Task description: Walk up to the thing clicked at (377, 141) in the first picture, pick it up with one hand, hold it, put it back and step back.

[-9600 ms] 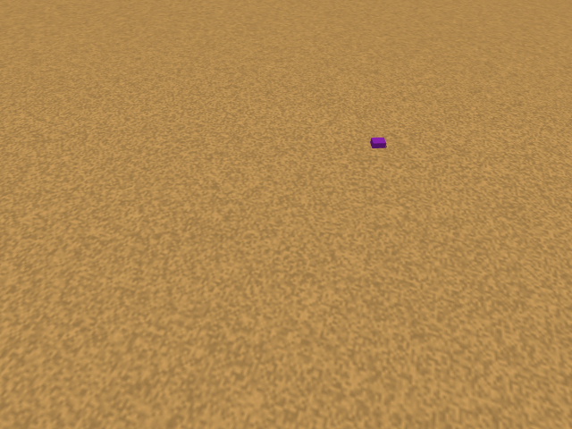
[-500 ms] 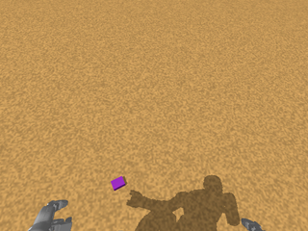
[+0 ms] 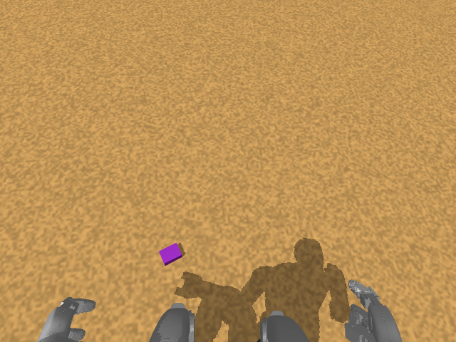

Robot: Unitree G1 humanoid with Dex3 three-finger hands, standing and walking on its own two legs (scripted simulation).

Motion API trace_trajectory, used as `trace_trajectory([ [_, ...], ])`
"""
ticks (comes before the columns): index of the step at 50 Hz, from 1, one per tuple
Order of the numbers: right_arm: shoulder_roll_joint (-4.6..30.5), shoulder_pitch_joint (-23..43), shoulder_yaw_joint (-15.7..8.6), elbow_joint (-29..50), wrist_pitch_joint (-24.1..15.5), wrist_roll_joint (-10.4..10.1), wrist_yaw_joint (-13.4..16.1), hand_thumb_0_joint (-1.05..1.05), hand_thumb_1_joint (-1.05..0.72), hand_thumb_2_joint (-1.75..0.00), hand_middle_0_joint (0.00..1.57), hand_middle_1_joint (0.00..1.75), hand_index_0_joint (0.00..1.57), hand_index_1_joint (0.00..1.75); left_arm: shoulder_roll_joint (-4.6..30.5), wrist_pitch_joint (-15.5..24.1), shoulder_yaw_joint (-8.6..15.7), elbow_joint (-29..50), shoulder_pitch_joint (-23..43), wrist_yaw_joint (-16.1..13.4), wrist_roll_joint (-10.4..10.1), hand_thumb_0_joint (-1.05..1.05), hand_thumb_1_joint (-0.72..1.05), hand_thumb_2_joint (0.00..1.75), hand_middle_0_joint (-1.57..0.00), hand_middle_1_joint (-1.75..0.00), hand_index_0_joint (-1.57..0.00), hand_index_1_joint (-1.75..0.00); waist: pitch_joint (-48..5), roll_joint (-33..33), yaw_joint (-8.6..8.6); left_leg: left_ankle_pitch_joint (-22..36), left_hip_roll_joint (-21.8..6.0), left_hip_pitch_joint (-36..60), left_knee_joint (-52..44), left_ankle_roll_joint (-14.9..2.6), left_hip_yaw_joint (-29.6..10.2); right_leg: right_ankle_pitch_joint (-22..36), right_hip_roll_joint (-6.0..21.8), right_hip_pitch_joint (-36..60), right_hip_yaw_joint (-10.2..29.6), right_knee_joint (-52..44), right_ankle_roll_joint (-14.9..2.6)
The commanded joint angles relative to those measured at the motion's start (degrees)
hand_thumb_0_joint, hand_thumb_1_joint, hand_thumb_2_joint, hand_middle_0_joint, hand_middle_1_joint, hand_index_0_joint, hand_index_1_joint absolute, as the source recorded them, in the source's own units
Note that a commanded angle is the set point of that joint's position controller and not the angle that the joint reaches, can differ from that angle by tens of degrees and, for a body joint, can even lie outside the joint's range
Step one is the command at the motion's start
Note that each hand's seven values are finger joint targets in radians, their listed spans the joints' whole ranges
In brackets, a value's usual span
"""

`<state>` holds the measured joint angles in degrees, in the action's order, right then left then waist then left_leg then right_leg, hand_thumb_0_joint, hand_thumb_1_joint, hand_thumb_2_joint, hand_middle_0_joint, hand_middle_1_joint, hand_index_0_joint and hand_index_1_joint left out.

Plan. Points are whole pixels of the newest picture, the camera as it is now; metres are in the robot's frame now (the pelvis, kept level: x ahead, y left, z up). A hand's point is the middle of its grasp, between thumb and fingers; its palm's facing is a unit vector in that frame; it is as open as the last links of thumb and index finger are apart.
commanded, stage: rise first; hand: left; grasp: from above
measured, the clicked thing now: (170, 254) +0.42 +0.21 -0.68
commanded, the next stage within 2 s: none
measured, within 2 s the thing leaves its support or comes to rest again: neither
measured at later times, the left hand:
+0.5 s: hand (105, 315) +0.18 +0.29 -0.29, palm faces -0.34 -0.58 -0.74, open 13.2 cm
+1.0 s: hand (127, 275) +0.30 +0.30 -0.45, palm faces -0.33 -0.18 -0.92, open 13.0 cm
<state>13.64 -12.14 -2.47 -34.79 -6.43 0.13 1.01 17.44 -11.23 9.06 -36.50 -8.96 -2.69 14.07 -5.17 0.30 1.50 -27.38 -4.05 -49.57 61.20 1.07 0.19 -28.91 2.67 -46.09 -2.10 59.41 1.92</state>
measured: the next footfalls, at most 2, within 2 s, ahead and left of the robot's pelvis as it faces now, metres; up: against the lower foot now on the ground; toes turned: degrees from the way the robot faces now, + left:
none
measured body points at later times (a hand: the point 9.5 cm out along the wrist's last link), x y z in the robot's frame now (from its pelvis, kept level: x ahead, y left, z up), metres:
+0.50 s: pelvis -0.03 -0.01 -0.13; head +0.13 +0.01 +0.28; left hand +0.20 +0.31 -0.25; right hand +0.17 -0.27 -0.24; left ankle +0.02 +0.13 -0.67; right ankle +0.00 -0.14 -0.67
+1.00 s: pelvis -0.09 -0.01 -0.29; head +0.13 +0.01 +0.10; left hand +0.32 +0.30 -0.40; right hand +0.00 -0.28 -0.43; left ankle +0.02 +0.13 -0.67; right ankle +0.00 -0.14 -0.67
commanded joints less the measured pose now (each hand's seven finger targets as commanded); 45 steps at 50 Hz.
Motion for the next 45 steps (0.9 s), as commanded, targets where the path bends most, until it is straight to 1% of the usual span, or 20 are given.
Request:
trace_trajectory([
  [1,8.1,-0.3,-3.0,7.9,-3.7,-0.1,1.1,0.00,-0.93,-0.91,0.20,0.30,0.20,0.30,10.4,0.3,3.3,11.1,-2.3,-1.2,2.1,0.00,-0.40,0.79,-0.33,-0.83,-0.31,-0.85,-14.6,-5.4,-0.38,13.2,2.2,9.2,-5.6,-0.91,-0.5,11.8,-2.8,1.5,-0.5,-4.6,-2.73],
  [2,8.3,-0.4,-3.0,8.3,-3.9,-0.1,1.0,0.00,-0.93,-0.91,0.20,0.30,0.20,0.30,9.6,0.0,2.7,11.8,-2.6,-1.2,2.3,0.00,-0.41,0.78,-0.32,-0.85,-0.31,-0.86,-15.1,-4.4,0.26,13.3,2.0,8.6,-5.1,-0.83,-1.2,11.8,-2.9,0.5,-0.7,-3.4,-2.72],
  [3,7.9,0.0,-2.9,8.5,-4.2,-0.1,1.1,0.00,-0.93,-0.91,0.20,0.30,0.20,0.30,9.8,-0.2,2.5,13.1,-3.3,-1.4,3.0,0.00,-0.42,0.80,-0.31,-0.86,-0.30,-0.88,-15.2,-5.0,-0.41,13.3,2.1,8.0,-4.4,-0.94,-1.1,11.8,-2.8,-0.2,-0.6,-2.8,-2.77],
  [7,7.8,1.2,-2.6,9.3,-5.0,-0.1,1.2,0.00,-0.92,-0.90,0.20,0.30,0.20,0.30,10.4,-0.8,3.4,14.9,-3.1,-2.2,4.1,0.00,-0.43,0.81,-0.29,-0.87,-0.28,-0.89,-15.0,-5.3,-0.11,9.5,2.1,4.0,-1.8,-0.96,-1.6,8.8,-2.8,-4.5,-0.6,0.0,-2.75],
  [8,7.7,1.1,-2.6,9.2,-5.2,0.0,1.3,0.00,-0.93,-0.91,0.20,0.30,0.20,0.30,9.7,-0.8,2.4,15.4,-2.7,-2.3,4.6,0.00,-0.43,0.81,-0.29,-0.88,-0.28,-0.89,-15.7,-5.3,0.17,9.5,2.1,3.6,-0.9,-0.92,-1.6,8.9,-2.8,-5.5,-0.5,0.9,-2.76],
  [12,8.4,1.8,-2.5,8.0,-6.2,0.1,1.2,0.00,-0.89,-0.90,0.20,0.30,0.20,0.30,10.8,0.6,2.1,11.6,3.1,-3.6,8.1,0.00,-0.44,0.83,-0.24,-0.92,-0.23,-0.93,-16.2,-4.9,1.10,10.1,2.1,-2.4,5.4,-0.98,-2.0,8.8,-2.8,-12.8,-0.4,7.4,-2.95],
  [15,8.9,2.7,-2.9,7.1,-7.1,0.2,0.9,0.00,-0.88,-0.89,0.20,0.30,0.20,0.30,11.6,3.1,2.0,7.4,7.9,-5.2,12.1,0.00,-0.44,0.86,-0.22,-0.92,-0.21,-0.93,-17.7,-5.0,0.57,6.6,2.5,-8.5,10.4,-0.99,-2.1,6.1,-2.6,-19.3,-0.1,12.9,-3.21],
  [17,9.3,2.7,-3.3,6.0,-7.6,0.2,0.6,0.00,-0.87,-0.89,0.20,0.30,0.20,0.30,11.9,4.7,1.6,5.7,10.4,-6.3,14.3,0.00,-0.39,0.83,-0.23,-0.91,-0.23,-0.92,-21.4,-3.7,0.99,7.3,2.6,-11.1,14.4,-1.24,-1.5,7.1,-2.6,-21.7,0.2,15.9,-3.18],
  [20,9.9,3.5,-3.5,4.4,-8.0,0.2,0.2,0.00,-0.87,-0.89,0.20,0.30,0.20,0.30,14.4,6.6,1.9,3.1,13.6,-8.9,18.7,0.00,-0.37,0.83,-0.26,-0.88,-0.25,-0.89,-25.3,-5.0,-0.43,8.1,2.8,-15.8,19.3,-1.11,-1.4,7.6,-2.5,-26.8,0.4,21.6,-3.42],
  [21,10.3,3.6,-3.8,3.9,-8.0,0.3,0.0,0.00,-0.88,-0.89,0.20,0.30,0.20,0.30,13.6,7.1,1.1,2.6,15.0,-9.9,20.1,0.00,-0.39,0.85,-0.25,-0.88,-0.24,-0.89,-27.4,-4.9,0.08,8.8,2.8,-16.7,21.1,-1.06,-1.7,7.9,-2.6,-29.0,0.2,23.6,-3.50],
  [22,10.7,3.7,-3.9,3.2,-7.8,0.3,-0.2,0.00,-0.88,-0.89,0.20,0.30,0.20,0.30,15.1,7.4,1.8,1.7,16.3,-11.1,21.7,0.00,-0.40,0.85,-0.24,-0.89,-0.23,-0.91,-29.1,-5.7,-0.46,10.4,2.7,-17.4,22.6,-0.98,-2.0,8.7,-2.6,-30.9,0.2,25.5,-3.60],
  [23,10.8,3.6,-4.0,2.8,-7.4,0.4,-0.7,0.00,-0.89,-0.90,0.20,0.30,0.20,0.30,15.5,7.3,2.4,-0.1,16.0,-12.5,23.0,0.00,-0.41,0.87,-0.23,-0.91,-0.22,-0.92,-30.4,-5.8,-1.27,11.7,2.6,-18.2,24.3,-0.94,-1.8,9.7,-2.6,-32.0,0.1,27.1,-3.63],
  [26,11.3,3.5,-4.2,0.8,-5.8,0.9,-1.5,0.00,-0.89,-0.90,0.20,0.30,0.20,0.30,16.2,6.8,2.3,-1.9,23.0,-16.9,26.6,0.00,-0.44,0.90,-0.21,-0.93,-0.20,-0.94,-34.9,-5.8,-1.00,13.3,2.5,-21.7,29.8,-1.00,-1.2,11.3,-2.9,-35.7,-0.2,30.8,-3.35],
  [28,11.6,3.0,-4.2,-0.6,-5.0,1.6,-2.0,0.00,-0.89,-0.90,0.20,0.30,0.20,0.30,17.5,6.2,1.9,-3.7,30.0,-19.5,28.9,0.00,-0.46,0.93,-0.20,-0.92,-0.18,-0.94,-37.6,-4.6,0.20,11.3,2.2,-25.2,33.4,-1.32,-0.8,10.9,-3.0,-37.1,-0.2,32.4,-3.00],
  [31,11.8,2.8,-4.0,-2.7,-4.3,2.5,-2.3,0.00,-0.90,-0.90,0.20,0.30,0.20,0.30,20.9,5.5,2.5,-7.2,37.2,-22.4,31.7,0.00,-0.45,0.91,-0.21,-0.93,-0.20,-0.94,-41.1,-4.8,-0.41,7.6,1.8,-28.2,37.1,-1.35,-0.4,8.2,-3.0,-39.0,-0.3,35.0,-2.93],
  [36,10.7,2.6,-3.4,-4.8,-3.5,4.0,-2.9,0.00,-0.90,-0.90,0.20,0.30,0.20,0.30,25.1,4.9,3.0,-15.7,47.2,-25.0,35.2,0.00,-0.38,0.86,-0.27,-0.88,-0.26,-0.89,-40.6,-1.1,0.28,-0.7,1.9,-38.9,42.0,-2.17,0.4,-0.8,-3.4,-40.6,0.4,36.2,-2.58],
  [38,10.2,2.8,-3.2,-5.5,-3.3,4.4,-3.2,0.00,-0.90,-0.90,0.20,0.30,0.20,0.30,25.5,5.0,2.6,-19.1,49.8,-25.4,36.8,0.00,-0.36,0.84,-0.28,-0.88,-0.28,-0.88,-40.6,-2.5,-0.01,-2.7,2.0,-40.3,43.4,-2.09,0.6,-3.5,-3.6,-42.9,0.4,37.5,-2.83],
  [40,10.4,2.6,-3.1,-6.3,-3.3,4.7,-3.4,0.00,-0.89,-0.90,0.20,0.30,0.20,0.30,26.8,4.8,3.9,-23.6,49.3,-26.1,38.3,0.00,-0.35,0.84,-0.27,-0.87,-0.27,-0.87,-39.1,-2.6,-0.14,-3.7,1.8,-41.3,44.7,-2.16,0.3,-4.9,-3.8,-45.7,-0.4,39.2,-3.03],
  [42,10.2,2.4,-2.8,-7.1,-3.3,5.2,-3.7,0.00,-0.89,-0.90,0.20,0.30,0.20,0.30,28.0,5.4,3.5,-24.0,54.9,-26.8,39.4,0.00,-0.35,0.85,-0.27,-0.87,-0.27,-0.87,-38.6,-3.7,1.26,-5.0,1.8,-44.0,46.4,-2.33,0.3,-5.7,-3.9,-47.3,-0.4,40.7,-3.02],
  [45,10.4,1.8,-2.5,-8.5,-3.6,5.9,-4.4,0.00,-0.89,-0.90,0.20,0.30,0.20,0.30,27.7,5.6,3.2,-28.9,57.4,-27.8,40.5,0.00,-0.35,0.84,-0.26,-0.88,-0.27,-0.87,-36.2,-4.4,2.66,-6.9,1.6,-45.7,48.1,-2.36,-0.5,-7.6,-4.2,-52.7,-1.8,43.4,-3.24],
])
